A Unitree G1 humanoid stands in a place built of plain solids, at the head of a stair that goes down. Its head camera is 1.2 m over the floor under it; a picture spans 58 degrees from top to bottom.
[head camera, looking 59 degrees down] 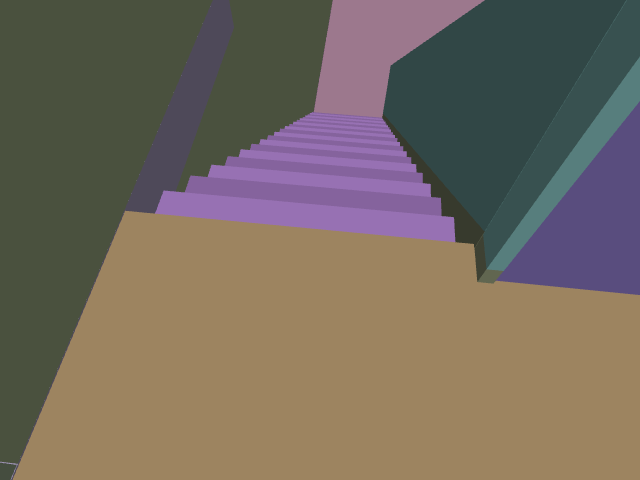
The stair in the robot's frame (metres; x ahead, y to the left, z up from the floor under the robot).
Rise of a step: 0.19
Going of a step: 0.23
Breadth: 1.16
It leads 6 degrees to the right of straight ahead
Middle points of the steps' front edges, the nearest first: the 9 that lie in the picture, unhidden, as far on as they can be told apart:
0.77 0.08 0.00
1.01 0.06 -0.19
1.24 0.03 -0.38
1.47 0.00 -0.57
1.70 -0.02 -0.77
1.94 -0.05 -0.96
2.17 -0.08 -1.15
2.40 -0.10 -1.34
2.64 -0.13 -1.53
